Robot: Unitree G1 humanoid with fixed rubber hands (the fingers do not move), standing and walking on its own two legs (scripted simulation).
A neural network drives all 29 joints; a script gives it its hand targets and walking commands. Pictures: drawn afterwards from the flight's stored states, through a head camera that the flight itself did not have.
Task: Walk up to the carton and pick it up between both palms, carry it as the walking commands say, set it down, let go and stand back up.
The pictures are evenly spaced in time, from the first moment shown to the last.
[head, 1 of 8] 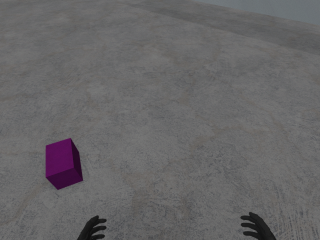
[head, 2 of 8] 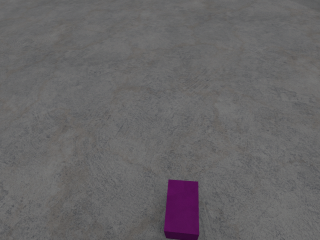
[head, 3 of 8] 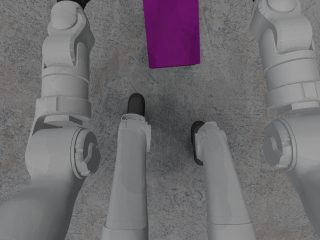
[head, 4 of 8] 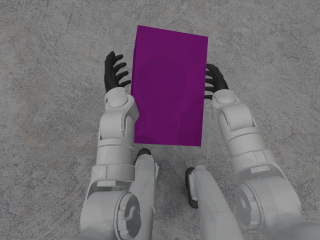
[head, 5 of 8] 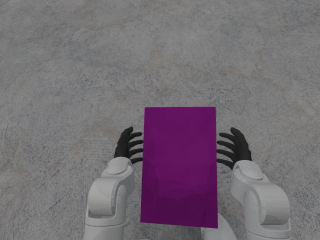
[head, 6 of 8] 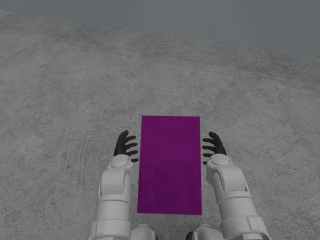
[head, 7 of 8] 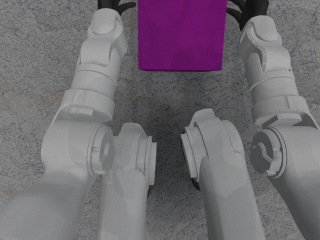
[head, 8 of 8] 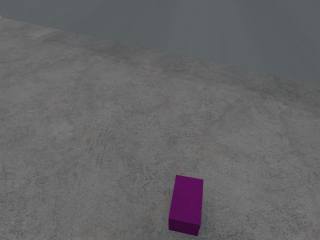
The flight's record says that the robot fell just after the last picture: no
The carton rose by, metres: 0.70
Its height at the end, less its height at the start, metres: +0.00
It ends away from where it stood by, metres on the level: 2.49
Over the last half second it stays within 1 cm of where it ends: yes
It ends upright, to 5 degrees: yes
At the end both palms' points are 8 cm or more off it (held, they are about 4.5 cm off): yes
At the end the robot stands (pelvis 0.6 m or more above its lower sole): yes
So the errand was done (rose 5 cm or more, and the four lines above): yes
